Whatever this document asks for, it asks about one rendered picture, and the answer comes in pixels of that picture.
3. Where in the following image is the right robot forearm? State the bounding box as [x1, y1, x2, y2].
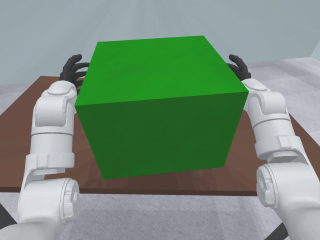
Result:
[241, 78, 320, 190]

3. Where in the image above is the table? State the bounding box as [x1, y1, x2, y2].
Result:
[0, 76, 320, 240]

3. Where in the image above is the robot right upper arm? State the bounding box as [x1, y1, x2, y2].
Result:
[256, 161, 320, 240]

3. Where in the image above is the robot left upper arm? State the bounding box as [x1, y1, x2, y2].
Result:
[0, 177, 81, 240]

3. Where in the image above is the left robot hand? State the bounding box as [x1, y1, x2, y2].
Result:
[59, 54, 90, 96]

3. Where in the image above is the left robot forearm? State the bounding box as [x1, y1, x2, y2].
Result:
[17, 80, 78, 221]

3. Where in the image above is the right robot hand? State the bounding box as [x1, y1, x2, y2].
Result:
[226, 54, 251, 81]

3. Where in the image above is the carton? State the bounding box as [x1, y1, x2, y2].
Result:
[74, 35, 249, 180]

